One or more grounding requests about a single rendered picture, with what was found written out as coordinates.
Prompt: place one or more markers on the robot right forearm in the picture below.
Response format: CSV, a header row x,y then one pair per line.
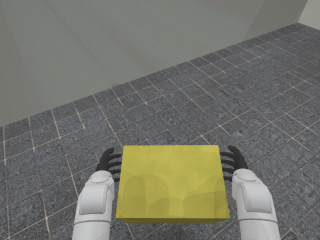
x,y
255,207

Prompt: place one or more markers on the robot left forearm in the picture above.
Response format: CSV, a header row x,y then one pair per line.
x,y
94,208

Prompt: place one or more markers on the carton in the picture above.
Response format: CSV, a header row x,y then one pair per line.
x,y
171,184

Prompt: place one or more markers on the robot right hand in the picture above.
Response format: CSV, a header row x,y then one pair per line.
x,y
238,163

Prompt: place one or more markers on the robot left hand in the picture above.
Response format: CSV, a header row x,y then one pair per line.
x,y
104,164

